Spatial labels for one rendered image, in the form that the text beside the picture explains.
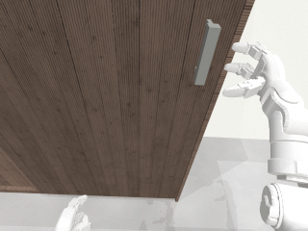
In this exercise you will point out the right robot hand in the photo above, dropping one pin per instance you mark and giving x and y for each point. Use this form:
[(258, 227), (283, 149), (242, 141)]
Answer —
[(269, 69)]

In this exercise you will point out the robot right forearm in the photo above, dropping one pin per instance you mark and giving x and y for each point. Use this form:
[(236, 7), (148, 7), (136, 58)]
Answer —
[(288, 133)]

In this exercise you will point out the robot right upper arm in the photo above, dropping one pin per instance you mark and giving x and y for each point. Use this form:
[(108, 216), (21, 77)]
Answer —
[(285, 207)]

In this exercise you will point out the left robot hand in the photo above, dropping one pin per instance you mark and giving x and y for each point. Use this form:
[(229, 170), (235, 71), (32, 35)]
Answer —
[(69, 221)]

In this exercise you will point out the wardrobe door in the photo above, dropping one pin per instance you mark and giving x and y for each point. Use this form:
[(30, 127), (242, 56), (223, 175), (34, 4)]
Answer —
[(97, 97), (10, 174)]

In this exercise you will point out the handle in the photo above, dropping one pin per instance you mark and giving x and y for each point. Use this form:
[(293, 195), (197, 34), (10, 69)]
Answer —
[(207, 51)]

